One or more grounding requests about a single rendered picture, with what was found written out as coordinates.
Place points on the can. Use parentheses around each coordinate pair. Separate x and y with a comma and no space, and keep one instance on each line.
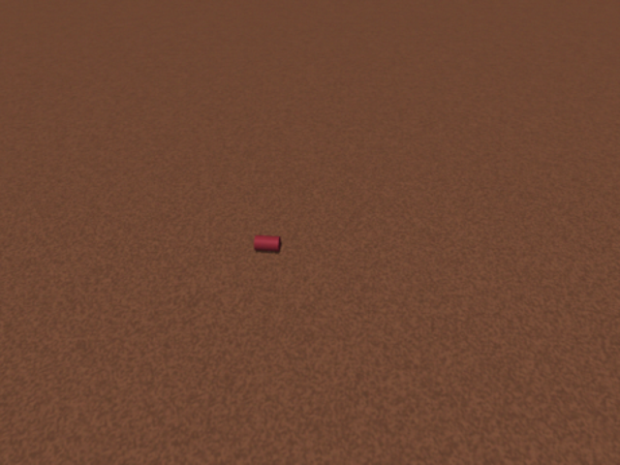
(267,243)

